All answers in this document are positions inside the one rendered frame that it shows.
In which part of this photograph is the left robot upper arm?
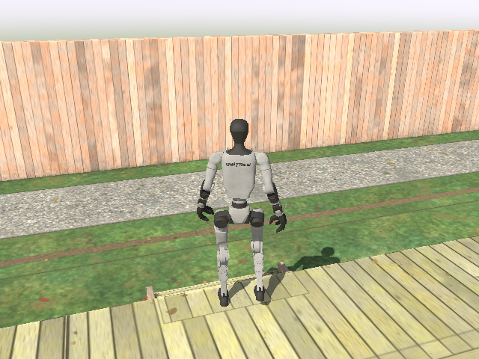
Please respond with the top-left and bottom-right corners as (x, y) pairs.
(203, 151), (224, 191)

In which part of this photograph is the left robot hand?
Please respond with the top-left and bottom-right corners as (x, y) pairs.
(197, 206), (214, 221)

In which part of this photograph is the right robot upper arm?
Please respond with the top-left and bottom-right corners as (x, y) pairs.
(254, 151), (275, 194)

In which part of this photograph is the robot left forearm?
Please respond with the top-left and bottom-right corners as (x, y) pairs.
(198, 180), (210, 208)

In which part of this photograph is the right robot hand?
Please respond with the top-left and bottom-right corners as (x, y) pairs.
(269, 214), (287, 232)

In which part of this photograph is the right robot thigh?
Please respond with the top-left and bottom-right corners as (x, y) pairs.
(249, 208), (265, 253)

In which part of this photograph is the right robot shin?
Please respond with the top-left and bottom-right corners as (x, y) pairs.
(253, 239), (264, 291)

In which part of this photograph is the robot right forearm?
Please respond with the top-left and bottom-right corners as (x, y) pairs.
(267, 183), (284, 217)

